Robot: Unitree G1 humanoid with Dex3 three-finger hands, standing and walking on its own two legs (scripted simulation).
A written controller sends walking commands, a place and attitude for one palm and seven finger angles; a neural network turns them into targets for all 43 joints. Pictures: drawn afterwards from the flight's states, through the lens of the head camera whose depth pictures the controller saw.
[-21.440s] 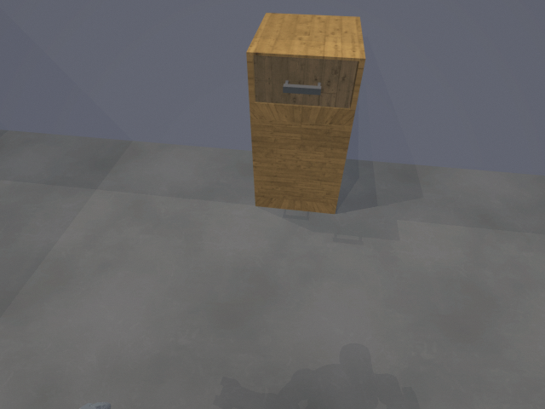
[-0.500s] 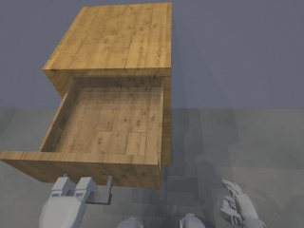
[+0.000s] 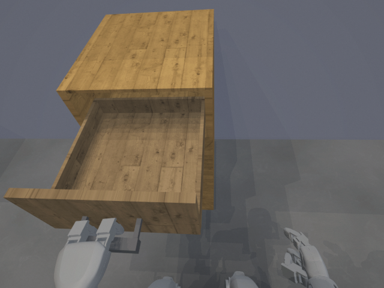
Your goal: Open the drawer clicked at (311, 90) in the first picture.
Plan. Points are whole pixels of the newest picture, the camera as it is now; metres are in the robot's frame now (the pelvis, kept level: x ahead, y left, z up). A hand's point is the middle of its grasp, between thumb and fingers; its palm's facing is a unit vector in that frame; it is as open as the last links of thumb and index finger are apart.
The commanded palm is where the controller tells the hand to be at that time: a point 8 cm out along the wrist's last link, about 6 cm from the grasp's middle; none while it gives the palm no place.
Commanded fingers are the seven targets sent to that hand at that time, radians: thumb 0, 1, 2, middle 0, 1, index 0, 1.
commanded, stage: lift the hand off the handle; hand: left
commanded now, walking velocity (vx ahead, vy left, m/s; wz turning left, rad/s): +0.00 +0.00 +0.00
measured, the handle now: (108, 233) +0.23 +0.20 +0.00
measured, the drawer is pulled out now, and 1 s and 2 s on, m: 0.30 0.30 0.30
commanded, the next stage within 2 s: none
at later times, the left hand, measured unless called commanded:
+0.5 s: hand (101, 257) +0.19 +0.20 -0.01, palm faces -0.05 -0.10 -0.99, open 13.6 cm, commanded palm +0.17 +0.20 +0.05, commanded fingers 0.00 -0.50 0.30 -0.30 -1.20 -0.30 -1.20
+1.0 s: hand (83, 252) +0.19 +0.22 +0.02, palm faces -0.01 -0.13 -0.99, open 13.7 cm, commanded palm +0.17 +0.21 +0.09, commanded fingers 0.00 -0.50 0.30 -0.30 -1.20 -0.30 -1.20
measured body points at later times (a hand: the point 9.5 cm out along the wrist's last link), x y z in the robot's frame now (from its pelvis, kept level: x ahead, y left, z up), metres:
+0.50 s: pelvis +0.00 +0.00 +0.01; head +0.04 -0.04 +0.46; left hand +0.18 +0.20 +0.04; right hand +0.20 -0.22 -0.09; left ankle -0.01 +0.15 -0.66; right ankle +0.04 -0.08 -0.66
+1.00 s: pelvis +0.01 +0.02 +0.03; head +0.04 -0.02 +0.48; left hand +0.18 +0.22 +0.08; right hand +0.22 -0.20 -0.06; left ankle -0.01 +0.15 -0.66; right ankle +0.04 -0.08 -0.66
